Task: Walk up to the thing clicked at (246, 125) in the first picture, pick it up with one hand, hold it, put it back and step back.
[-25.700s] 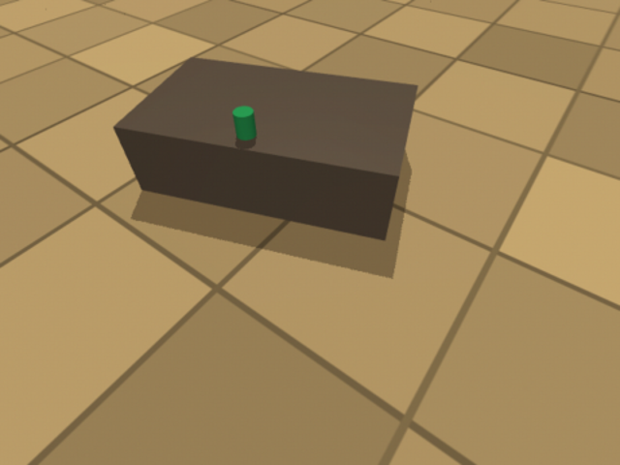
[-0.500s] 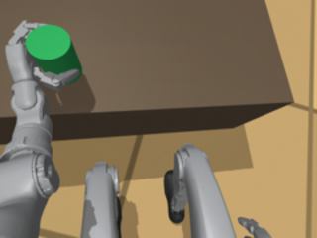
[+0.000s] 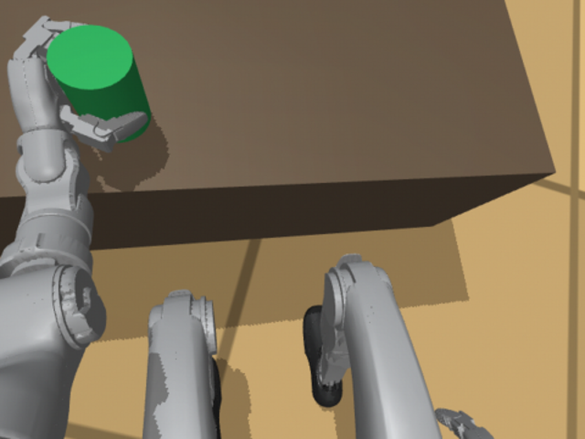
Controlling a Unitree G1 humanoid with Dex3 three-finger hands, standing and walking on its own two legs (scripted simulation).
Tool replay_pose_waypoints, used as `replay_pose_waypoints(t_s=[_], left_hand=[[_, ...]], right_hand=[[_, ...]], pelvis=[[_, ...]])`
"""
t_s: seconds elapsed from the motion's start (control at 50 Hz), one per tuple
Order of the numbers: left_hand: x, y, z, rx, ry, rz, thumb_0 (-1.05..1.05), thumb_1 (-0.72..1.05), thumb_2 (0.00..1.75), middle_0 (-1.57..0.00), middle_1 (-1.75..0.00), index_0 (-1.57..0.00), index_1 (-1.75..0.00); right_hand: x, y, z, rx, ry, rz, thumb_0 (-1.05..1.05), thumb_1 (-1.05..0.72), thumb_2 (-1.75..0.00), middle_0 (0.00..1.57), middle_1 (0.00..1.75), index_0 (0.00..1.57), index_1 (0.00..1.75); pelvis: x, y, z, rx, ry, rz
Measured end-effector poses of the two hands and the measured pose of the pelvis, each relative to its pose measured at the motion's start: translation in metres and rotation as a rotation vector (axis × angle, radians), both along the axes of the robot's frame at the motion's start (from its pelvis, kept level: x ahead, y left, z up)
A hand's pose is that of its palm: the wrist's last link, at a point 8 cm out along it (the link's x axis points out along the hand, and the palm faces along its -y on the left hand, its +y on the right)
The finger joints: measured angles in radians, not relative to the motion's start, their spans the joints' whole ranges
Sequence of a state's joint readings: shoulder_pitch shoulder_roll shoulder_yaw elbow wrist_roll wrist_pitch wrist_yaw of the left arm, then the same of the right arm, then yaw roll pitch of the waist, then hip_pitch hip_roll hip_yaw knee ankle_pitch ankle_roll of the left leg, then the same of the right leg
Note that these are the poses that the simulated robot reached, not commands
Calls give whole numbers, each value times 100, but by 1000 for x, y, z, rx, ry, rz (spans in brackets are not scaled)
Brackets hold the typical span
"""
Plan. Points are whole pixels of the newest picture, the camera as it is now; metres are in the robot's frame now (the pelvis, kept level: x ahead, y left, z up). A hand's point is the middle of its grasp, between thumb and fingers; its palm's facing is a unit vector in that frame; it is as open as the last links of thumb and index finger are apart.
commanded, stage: lower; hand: left
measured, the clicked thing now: (106, 89) +0.55 +0.16 -0.01
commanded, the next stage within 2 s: loosen in 0.02 s
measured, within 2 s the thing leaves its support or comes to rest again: neither
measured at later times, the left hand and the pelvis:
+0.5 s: hand (94, 87) +0.56 +0.17 -0.01, palm faces +0.13 -0.99 -0.04, open 12.9 cm; pelvis +0.00 +0.00 -0.01, yaw +0 degrees
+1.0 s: hand (34, 40) +0.58 +0.21 +0.04, palm faces +0.20 -0.98 -0.05, open 17.5 cm; pelvis +0.00 +0.00 +0.01, yaw +0 degrees
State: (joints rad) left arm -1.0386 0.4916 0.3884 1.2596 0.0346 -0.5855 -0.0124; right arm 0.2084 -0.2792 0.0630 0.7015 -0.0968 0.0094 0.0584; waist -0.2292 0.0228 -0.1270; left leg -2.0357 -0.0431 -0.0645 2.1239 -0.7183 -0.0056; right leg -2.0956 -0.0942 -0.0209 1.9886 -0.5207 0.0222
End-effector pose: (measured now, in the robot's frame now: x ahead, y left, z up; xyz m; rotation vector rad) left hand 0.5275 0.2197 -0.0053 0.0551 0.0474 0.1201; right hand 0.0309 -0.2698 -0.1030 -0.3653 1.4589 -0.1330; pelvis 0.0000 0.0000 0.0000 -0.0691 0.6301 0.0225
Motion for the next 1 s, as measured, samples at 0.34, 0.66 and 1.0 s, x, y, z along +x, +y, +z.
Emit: replay_pose_waypoints(t_s=[0.34, 0.66, 1.0], left_hand=[[1, 3, -3, -27, -18, 19, -1, -53, 88, -74, -94, -74, -93], [3, 3, 0, -20, -24, 14, -2, -61, 28, -45, -39, -44, -40], [17, 39, 52, 10, -88, 82, -2, -58, 12, -7, -7, -6, -8]], right_hand=[[1, 1, -5, 4, 3, 15, 0, -93, -90, 20, 30, 21, 30], [6, 2, -2, -1, -2, 26, 0, -93, -90, 20, 30, 21, 30], [2, 5, 9, -1, -6, -32, 0, -91, -90, 20, 30, 21, 30]], pelvis=[[-2, 2, -7, -4, -3, 6], [-1, 4, -5, -8, 2, 8], [1, 3, 9, -6, -1, 3]])
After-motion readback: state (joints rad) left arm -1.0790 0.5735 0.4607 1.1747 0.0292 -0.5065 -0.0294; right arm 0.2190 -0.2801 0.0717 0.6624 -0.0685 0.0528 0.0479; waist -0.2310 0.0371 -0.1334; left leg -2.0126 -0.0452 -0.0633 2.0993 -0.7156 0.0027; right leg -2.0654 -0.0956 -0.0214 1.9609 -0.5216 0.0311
